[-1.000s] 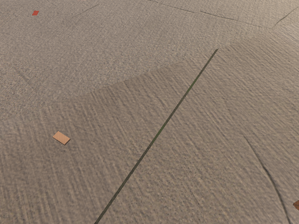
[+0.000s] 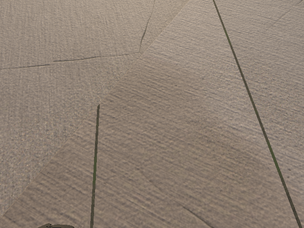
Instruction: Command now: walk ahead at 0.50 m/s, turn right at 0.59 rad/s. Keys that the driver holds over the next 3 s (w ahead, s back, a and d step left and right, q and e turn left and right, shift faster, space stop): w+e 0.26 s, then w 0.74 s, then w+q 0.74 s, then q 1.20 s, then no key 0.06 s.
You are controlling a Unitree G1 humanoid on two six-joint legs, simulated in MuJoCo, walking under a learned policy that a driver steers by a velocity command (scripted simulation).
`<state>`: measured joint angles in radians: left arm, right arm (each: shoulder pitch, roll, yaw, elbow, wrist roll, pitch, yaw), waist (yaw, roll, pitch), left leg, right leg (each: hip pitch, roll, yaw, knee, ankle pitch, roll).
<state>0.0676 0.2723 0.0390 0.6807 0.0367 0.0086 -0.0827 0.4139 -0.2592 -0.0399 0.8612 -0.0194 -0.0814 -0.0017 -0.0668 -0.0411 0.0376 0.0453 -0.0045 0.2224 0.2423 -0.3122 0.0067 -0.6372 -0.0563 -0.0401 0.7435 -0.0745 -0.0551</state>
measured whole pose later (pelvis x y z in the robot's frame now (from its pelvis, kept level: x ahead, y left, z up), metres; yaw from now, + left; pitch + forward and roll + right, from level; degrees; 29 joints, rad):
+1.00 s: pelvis +0.55 -0.08 +0.01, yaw -16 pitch +1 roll +1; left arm 0.14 0.26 0.02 0.80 0.04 -0.03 -0.04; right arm 0.43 -0.22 -0.03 0.92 -0.01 -0.08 0.02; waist -0.04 -0.05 0.03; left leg -0.02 -0.08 0.06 0.21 -0.20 0.08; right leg -0.62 -0.09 0.00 0.79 -0.09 -0.01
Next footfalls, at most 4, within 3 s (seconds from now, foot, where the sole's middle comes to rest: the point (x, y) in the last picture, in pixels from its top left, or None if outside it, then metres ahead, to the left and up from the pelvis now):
0.10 right None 0.21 -0.10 -0.78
0.64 left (148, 206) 0.56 0.00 -0.78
1.16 right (199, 161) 0.77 -0.27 -0.78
1.72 left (159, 117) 1.05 -0.09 -0.78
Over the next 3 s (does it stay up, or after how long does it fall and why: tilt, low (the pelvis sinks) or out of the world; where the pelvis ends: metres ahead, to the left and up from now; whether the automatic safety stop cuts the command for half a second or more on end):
stays up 1.08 -0.14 0.01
